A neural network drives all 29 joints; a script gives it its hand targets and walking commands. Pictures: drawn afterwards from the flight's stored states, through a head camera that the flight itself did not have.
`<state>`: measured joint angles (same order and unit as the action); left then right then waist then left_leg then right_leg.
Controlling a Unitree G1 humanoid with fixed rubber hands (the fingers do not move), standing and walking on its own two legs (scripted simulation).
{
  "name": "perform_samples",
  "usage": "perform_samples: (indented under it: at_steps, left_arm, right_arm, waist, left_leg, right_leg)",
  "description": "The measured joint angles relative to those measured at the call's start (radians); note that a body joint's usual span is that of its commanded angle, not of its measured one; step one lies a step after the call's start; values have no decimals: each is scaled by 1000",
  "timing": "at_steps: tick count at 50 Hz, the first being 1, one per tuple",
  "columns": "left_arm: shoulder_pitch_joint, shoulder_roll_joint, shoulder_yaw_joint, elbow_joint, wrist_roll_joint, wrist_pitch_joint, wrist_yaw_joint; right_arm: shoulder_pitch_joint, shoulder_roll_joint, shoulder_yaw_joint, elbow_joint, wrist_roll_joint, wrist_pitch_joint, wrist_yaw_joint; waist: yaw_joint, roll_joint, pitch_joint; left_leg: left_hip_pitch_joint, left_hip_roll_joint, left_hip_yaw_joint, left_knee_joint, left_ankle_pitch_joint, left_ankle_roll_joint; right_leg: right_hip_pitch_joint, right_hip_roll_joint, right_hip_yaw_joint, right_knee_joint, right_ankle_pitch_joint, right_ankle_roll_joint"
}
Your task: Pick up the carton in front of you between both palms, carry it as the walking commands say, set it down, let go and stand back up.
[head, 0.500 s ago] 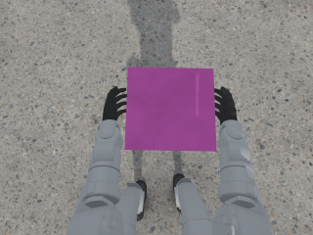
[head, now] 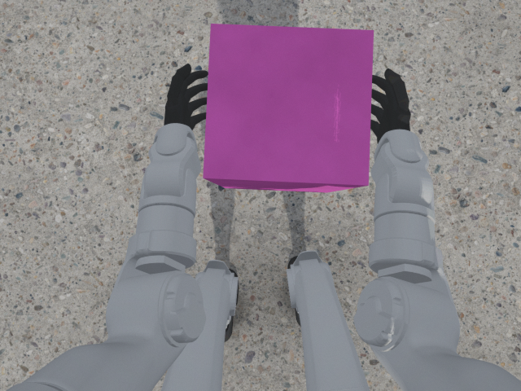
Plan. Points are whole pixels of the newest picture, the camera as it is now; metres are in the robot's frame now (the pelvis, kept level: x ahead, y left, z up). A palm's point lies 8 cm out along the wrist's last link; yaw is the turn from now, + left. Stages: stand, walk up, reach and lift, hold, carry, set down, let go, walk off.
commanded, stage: set down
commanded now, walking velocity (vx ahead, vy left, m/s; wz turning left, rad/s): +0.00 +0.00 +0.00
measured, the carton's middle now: (282, 127) +0.49 -0.06 -0.16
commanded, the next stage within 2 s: none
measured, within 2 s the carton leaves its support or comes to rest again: rests again in 1.36 s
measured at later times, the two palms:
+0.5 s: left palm (212, 125) +0.52 +0.07 -0.24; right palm (368, 137) +0.48 -0.23 -0.24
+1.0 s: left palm (224, 127) +0.56 +0.06 -0.36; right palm (354, 138) +0.51 -0.24 -0.36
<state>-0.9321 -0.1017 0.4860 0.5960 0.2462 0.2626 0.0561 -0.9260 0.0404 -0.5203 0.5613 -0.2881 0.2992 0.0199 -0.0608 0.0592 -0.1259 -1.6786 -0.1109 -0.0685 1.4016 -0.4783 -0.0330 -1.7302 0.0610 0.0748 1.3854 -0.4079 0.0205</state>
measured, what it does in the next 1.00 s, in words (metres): lowers itself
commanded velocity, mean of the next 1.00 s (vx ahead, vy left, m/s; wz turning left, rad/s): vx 0.00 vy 0.00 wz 0.00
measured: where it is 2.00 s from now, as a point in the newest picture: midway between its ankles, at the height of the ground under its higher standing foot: (264, 311)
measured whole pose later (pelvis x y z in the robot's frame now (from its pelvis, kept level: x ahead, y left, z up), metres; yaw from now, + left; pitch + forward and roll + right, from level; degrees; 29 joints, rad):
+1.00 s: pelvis -0.01 +0.00 -0.19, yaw +2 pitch +42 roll +1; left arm -1.51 0.20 0.21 0.93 0.02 0.26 0.17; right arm -1.40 -0.23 -0.44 0.79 -0.07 0.29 -0.04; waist -0.13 0.04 0.32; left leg -2.18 -0.19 -0.06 2.13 -0.68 -0.07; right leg -2.23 0.07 0.04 2.10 -0.60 0.03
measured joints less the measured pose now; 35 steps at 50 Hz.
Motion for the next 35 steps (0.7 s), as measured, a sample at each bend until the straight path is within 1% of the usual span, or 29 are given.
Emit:
perform_samples:
  at_steps: [8, 20, 27, 35]
  left_arm:
    - [-116, 55, -18, 64, -29, 15, 16]
    - [-288, 124, -40, 157, -41, 22, 39]
    - [-388, 167, -76, 197, -68, 20, 59]
    - [-493, 225, -138, 245, -119, 14, 81]
  right_arm:
    - [-90, -43, 12, 33, 34, 18, -30]
    - [-241, -107, 3, 100, 48, 29, -43]
    - [-327, -151, 8, 128, 72, 25, -49]
    - [-416, -205, 35, 162, 122, 18, -61]
  waist:
    - [-5, 0, 15]
    - [-25, 1, 110]
    - [-36, 1, 193]
    - [-46, 0, 305]
  left_leg:
    - [-162, -14, 5, 158, -40, -11]
    - [-330, -37, 7, 343, -75, -23]
    - [-412, -48, 12, 444, -93, -27]
    - [-478, -57, 20, 562, -126, -31]
  right_leg:
    - [-166, 12, 3, 160, -35, 4]
    - [-333, 23, 1, 339, -64, 14]
    - [-414, 28, 1, 437, -80, 22]
    - [-483, 34, -2, 552, -108, 29]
